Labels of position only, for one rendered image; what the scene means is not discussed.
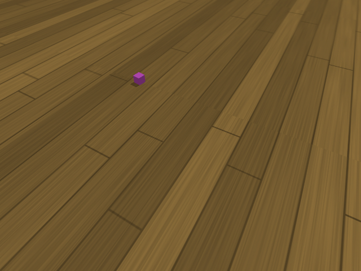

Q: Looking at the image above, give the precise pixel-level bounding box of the cube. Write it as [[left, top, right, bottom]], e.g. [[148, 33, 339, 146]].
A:
[[133, 72, 145, 85]]

